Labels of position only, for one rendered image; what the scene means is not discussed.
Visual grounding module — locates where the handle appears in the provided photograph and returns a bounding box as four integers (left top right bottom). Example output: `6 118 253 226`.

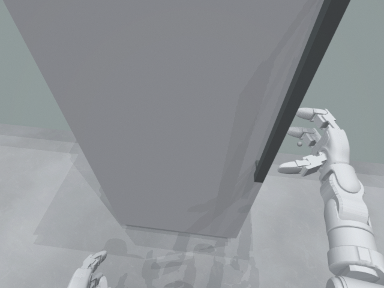
254 0 350 183

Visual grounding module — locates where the robot right upper arm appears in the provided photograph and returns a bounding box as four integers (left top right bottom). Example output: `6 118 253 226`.
326 275 384 288

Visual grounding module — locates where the right robot forearm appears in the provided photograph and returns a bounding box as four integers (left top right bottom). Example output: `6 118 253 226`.
319 163 384 286

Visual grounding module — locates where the fridge door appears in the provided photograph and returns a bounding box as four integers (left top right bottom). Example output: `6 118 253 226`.
3 0 324 238

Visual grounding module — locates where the left robot hand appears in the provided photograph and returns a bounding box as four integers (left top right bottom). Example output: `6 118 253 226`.
67 250 110 288

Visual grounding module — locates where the right robot hand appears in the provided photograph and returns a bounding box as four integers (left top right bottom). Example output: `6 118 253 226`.
278 108 350 177

